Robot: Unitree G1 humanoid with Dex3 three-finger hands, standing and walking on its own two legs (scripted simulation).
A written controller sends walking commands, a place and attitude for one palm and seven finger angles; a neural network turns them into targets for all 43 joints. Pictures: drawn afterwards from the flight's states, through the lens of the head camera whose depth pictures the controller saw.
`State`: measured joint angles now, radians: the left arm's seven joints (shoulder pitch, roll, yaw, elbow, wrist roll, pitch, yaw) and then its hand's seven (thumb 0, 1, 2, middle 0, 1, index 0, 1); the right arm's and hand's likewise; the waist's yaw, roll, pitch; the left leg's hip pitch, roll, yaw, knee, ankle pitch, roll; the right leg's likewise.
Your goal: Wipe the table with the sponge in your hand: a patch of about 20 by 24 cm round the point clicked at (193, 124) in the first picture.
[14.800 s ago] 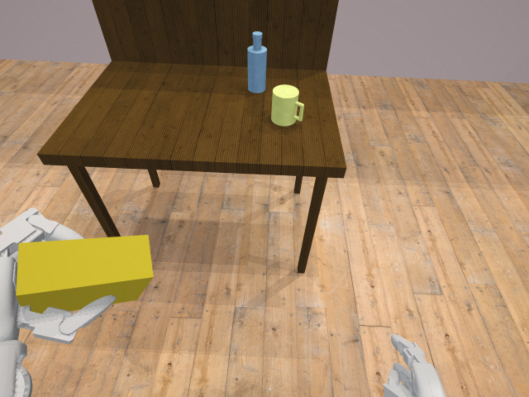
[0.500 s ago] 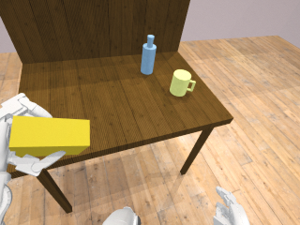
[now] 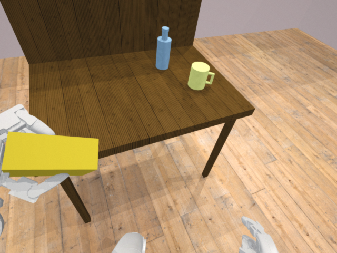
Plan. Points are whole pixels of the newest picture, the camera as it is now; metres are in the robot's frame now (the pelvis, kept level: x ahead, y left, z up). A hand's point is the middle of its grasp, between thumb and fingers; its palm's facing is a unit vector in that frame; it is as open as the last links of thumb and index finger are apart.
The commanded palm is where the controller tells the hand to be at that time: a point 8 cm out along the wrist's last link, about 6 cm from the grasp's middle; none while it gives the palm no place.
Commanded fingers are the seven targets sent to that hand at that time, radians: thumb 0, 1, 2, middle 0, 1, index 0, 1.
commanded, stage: come to a stop and stand still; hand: left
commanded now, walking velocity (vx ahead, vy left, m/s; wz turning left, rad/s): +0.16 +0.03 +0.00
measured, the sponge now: (65, 158) +0.23 +0.21 +0.16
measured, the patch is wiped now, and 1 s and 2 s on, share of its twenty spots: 0.00 0.00 0.00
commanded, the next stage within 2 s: look again from close up in 0.60 s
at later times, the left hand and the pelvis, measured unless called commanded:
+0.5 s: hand (17, 180) +0.17 +0.26 +0.17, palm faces +0.40 -0.84 -0.37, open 9.6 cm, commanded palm +0.12 +0.28 +0.20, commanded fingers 0.00 0.10 1.30 -1.20 -1.60 -1.20 -1.60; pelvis -0.04 +0.00 +0.01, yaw -1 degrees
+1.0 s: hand (28, 182) +0.18 +0.25 +0.16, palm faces +0.38 -0.84 -0.38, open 9.6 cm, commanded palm +0.13 +0.28 +0.20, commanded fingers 0.00 0.10 1.30 -1.20 -1.60 -1.20 -1.60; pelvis -0.03 +0.00 +0.02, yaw +0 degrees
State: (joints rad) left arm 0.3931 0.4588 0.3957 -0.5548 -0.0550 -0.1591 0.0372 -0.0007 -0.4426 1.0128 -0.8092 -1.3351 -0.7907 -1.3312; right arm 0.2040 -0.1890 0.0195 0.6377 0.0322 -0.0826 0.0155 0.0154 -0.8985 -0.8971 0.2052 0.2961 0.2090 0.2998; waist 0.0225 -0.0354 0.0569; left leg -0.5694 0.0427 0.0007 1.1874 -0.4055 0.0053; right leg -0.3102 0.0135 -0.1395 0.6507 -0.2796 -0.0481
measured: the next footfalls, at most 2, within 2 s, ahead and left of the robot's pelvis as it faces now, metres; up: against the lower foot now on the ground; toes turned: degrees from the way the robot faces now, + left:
left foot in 0.10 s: +0.02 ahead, +0.13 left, +0.00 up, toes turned +2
right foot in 1.90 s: +0.24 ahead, -0.18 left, +0.00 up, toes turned -6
